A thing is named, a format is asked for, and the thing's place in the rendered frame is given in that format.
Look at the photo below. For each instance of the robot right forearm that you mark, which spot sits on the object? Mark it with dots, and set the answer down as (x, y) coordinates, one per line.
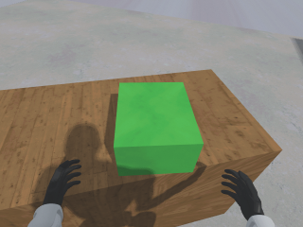
(260, 221)

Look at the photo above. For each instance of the robot left hand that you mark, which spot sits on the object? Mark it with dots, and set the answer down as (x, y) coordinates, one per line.
(58, 184)

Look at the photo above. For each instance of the carton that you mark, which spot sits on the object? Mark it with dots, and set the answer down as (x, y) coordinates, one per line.
(156, 131)

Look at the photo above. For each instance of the robot left forearm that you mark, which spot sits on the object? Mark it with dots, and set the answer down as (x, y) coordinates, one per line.
(47, 215)

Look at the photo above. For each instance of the robot right hand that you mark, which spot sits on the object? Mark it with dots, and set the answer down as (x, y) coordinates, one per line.
(246, 195)

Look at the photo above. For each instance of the pedestal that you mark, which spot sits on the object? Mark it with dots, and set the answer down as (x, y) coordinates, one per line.
(41, 127)

